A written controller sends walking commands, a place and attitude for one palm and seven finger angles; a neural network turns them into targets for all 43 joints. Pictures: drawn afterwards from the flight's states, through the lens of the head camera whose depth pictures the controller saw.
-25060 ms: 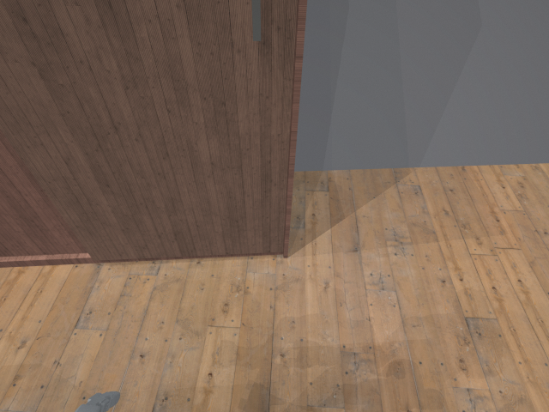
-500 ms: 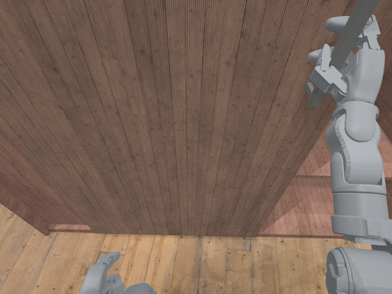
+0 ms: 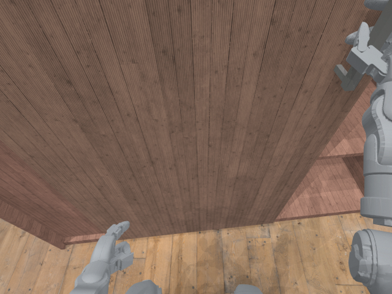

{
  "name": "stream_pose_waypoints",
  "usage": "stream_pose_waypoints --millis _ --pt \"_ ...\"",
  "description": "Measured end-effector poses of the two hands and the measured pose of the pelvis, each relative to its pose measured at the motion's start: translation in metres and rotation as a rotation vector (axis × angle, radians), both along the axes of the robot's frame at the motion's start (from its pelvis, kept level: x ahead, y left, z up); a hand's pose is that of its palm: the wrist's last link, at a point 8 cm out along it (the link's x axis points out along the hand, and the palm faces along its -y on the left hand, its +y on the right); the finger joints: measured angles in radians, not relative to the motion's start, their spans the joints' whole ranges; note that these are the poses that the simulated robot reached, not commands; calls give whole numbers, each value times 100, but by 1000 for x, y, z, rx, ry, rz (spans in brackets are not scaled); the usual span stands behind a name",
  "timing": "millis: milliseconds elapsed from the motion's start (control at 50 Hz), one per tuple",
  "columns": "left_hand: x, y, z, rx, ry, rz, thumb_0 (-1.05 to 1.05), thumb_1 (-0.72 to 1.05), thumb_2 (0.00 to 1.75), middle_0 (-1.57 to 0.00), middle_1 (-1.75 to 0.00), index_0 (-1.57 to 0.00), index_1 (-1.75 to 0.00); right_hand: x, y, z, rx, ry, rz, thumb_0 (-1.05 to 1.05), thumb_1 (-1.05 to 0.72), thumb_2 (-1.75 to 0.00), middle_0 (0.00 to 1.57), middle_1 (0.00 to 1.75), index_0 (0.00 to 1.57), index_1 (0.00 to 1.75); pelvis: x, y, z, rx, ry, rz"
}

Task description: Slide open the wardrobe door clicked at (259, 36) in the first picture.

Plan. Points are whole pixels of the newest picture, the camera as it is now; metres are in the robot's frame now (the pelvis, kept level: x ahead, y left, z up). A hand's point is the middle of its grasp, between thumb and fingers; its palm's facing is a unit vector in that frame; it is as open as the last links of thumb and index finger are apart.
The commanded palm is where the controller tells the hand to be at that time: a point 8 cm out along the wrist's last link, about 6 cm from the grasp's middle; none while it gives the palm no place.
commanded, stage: stop walking and hold the door there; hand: right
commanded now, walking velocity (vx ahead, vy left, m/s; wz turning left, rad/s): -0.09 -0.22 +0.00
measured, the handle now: (370, 30) +0.44 -0.30 +0.28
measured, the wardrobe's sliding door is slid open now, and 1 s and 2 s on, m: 0.52 0.52 0.52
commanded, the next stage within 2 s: none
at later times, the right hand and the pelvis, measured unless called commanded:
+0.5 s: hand (355, 49) +0.41 -0.27 +0.26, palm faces +0.52 +0.85 -0.12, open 5.9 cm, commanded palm +0.37 -0.30 +0.23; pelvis +0.00 +0.02 -0.01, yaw +5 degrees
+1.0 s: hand (357, 50) +0.41 -0.27 +0.26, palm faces +0.48 +0.87 -0.13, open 5.8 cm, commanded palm +0.37 -0.31 +0.23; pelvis +0.01 +0.01 +0.00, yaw +5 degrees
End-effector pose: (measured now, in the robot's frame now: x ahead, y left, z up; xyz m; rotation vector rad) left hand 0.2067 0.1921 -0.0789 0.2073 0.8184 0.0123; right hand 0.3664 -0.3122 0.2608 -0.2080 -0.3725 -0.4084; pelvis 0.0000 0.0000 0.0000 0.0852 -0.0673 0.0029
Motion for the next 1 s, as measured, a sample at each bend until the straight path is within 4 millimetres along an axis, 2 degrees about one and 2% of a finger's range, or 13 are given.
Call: stream_pose_waypoints --millis 80,140,260,340,420,520,640,760,880,1000 --pt "12 23 -12 -44 -83 3 0 91 90 -20 -30 -21 -30 -2 2 1 -33 14 -87 -6 -70 -83 50 143 30 134 10 26 -19 -49 17 -3" --pt "9 50 -19 -15 -101 60 0 91 90 -20 -30 -21 -30 -2 3 2 -40 29 -126 -7 -69 -83 49 142 30 136 11 24 -19 -39 8 -13" --pt "-28 94 -11 128 -55 177 1 91 90 -20 -29 -20 -30 -2 2 2 -14 22 -92 -6 -69 -82 47 142 34 137 14 15 -16 -65 -7 -3" --pt "-59 108 1 159 -59 254 1 91 90 -20 -29 -20 -30 -2 3 0 -9 14 -92 -6 -71 -81 45 144 31 134 13 13 -13 -73 -8 55" --pt "-89 110 1 154 -40 294 1 91 90 -19 -29 -20 -30 -3 6 1 22 31 -106 -4 -74 -80 43 144 30 134 10 15 -5 -62 8 71" --pt "-119 110 -16 139 31 315 1 91 90 -20 -29 -20 -30 -3 7 1 23 39 -119 -4 -74 -79 44 142 29 134 2 18 -7 -63 21 83" --pt "-142 102 -23 141 100 341 1 91 90 -20 -29 -20 -30 -3 4 1 22 35 -91 -4 -72 -80 45 141 31 136 1 11 -5 -52 27 85" --pt "-139 90 -18 134 72 341 1 91 90 -20 -29 -20 -30 -3 2 1 12 30 -72 -5 -71 -80 45 142 32 136 0 6 -3 -59 34 98" --pt "-122 83 -14 112 32 315 1 91 90 -20 -30 -20 -30 -3 2 1 12 35 -75 -5 -72 -80 45 142 32 137 1 7 -1 -61 44 97" --pt "-104 85 -11 119 12 292 1 91 90 -20 -30 -20 -30 -2 1 1 1 29 -69 -5 -71 -81 46 143 32 138 6 6 -3 -52 50 92"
